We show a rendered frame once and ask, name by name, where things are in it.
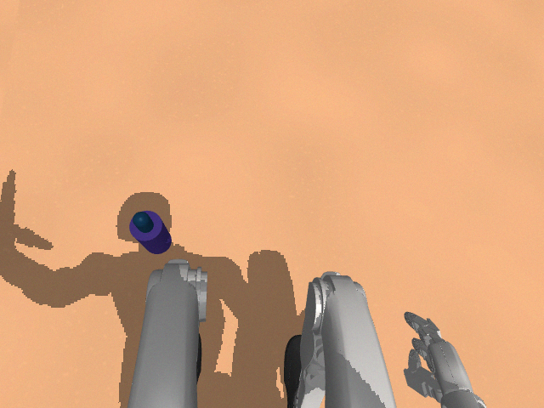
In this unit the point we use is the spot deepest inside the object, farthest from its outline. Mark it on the right robot hand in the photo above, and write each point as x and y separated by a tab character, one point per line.
447	371

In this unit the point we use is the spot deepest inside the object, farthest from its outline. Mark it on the right robot arm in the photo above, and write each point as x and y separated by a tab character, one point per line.
461	399

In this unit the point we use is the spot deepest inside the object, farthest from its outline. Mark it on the right robot foot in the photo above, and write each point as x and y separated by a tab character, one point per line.
292	369

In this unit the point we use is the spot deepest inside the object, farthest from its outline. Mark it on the bottle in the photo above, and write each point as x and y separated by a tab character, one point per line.
149	230

